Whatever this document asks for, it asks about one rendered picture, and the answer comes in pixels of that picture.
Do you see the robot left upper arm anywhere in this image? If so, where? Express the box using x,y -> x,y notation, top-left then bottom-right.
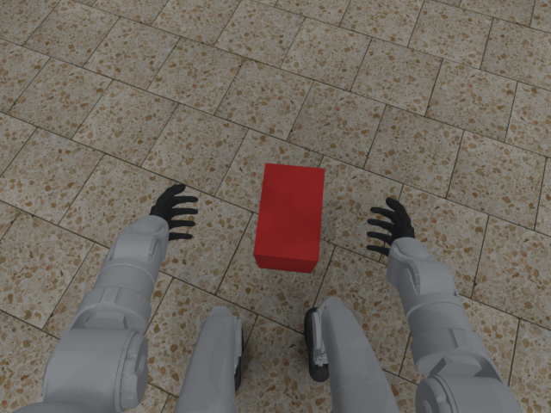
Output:
12,328 -> 149,413

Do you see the right robot thigh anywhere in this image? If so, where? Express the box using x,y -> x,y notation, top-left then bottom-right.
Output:
312,305 -> 400,413

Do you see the right robot hand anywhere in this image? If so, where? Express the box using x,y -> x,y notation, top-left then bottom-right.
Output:
366,197 -> 415,257

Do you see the carton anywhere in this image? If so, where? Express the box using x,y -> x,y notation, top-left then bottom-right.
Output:
253,163 -> 325,274

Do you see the left robot hand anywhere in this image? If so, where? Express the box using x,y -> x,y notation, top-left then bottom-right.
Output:
149,184 -> 198,241

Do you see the robot left foot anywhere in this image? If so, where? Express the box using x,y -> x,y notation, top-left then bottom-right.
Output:
234,328 -> 244,391

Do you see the right robot forearm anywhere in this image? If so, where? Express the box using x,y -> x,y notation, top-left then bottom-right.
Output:
386,237 -> 523,413

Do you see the robot right upper arm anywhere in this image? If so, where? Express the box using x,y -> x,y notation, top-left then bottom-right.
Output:
415,374 -> 521,413

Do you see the left robot forearm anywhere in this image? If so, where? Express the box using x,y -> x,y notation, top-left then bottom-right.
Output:
42,215 -> 169,400

